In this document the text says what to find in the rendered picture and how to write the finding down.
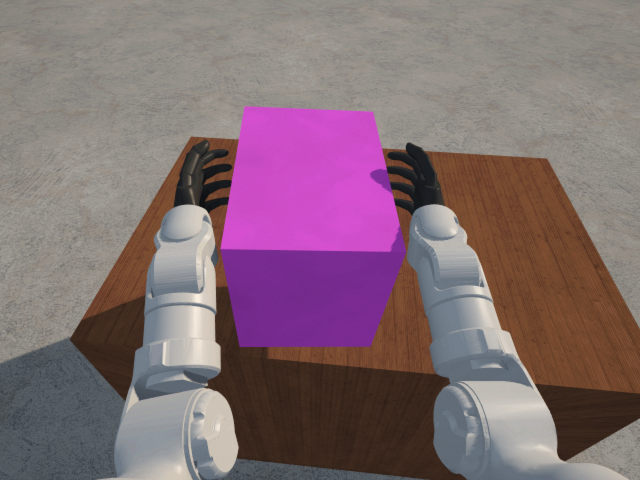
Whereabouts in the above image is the carton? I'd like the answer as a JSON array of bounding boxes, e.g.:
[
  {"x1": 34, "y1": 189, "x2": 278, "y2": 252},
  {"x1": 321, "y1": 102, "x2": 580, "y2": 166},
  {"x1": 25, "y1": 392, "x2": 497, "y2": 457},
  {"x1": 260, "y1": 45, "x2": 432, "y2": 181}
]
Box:
[{"x1": 220, "y1": 106, "x2": 406, "y2": 347}]

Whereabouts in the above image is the left robot forearm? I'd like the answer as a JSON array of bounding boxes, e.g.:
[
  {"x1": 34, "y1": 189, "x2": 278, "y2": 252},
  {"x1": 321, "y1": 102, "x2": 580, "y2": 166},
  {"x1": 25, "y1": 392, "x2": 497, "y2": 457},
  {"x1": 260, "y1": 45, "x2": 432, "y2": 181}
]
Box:
[{"x1": 114, "y1": 205, "x2": 221, "y2": 473}]

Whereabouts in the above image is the robot left hand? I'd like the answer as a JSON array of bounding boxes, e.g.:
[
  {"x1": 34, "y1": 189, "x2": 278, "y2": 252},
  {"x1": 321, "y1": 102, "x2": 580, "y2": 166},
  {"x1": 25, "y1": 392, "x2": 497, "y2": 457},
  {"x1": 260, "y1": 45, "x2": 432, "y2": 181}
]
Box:
[{"x1": 173, "y1": 140, "x2": 232, "y2": 214}]

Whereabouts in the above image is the right robot forearm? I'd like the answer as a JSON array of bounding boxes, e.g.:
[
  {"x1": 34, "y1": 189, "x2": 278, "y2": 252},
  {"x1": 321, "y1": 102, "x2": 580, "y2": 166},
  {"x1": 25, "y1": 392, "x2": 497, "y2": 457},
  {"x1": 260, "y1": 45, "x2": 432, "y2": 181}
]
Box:
[{"x1": 407, "y1": 204, "x2": 557, "y2": 441}]

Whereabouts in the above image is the robot left upper arm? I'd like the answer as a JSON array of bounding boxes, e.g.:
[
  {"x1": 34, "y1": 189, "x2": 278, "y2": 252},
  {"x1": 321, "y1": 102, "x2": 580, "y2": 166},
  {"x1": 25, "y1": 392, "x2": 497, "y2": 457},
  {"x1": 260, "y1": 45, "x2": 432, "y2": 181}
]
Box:
[{"x1": 98, "y1": 388, "x2": 238, "y2": 480}]

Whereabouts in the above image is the robot right upper arm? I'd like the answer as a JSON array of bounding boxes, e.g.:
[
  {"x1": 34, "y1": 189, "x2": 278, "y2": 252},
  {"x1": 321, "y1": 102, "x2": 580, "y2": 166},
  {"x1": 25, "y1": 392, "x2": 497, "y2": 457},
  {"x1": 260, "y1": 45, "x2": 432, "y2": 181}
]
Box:
[{"x1": 433, "y1": 381, "x2": 629, "y2": 480}]

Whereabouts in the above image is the robot right hand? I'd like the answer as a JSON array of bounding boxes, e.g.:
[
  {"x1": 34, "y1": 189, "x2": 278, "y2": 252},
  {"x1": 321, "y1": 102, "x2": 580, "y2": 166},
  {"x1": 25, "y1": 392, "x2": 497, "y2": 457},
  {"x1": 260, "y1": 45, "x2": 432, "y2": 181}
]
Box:
[{"x1": 386, "y1": 142, "x2": 445, "y2": 215}]

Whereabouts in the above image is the pedestal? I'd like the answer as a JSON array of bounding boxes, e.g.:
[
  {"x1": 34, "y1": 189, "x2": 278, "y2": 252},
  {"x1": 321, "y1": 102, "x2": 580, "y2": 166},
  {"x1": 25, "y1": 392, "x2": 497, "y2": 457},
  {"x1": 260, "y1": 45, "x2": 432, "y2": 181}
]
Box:
[{"x1": 70, "y1": 137, "x2": 640, "y2": 480}]

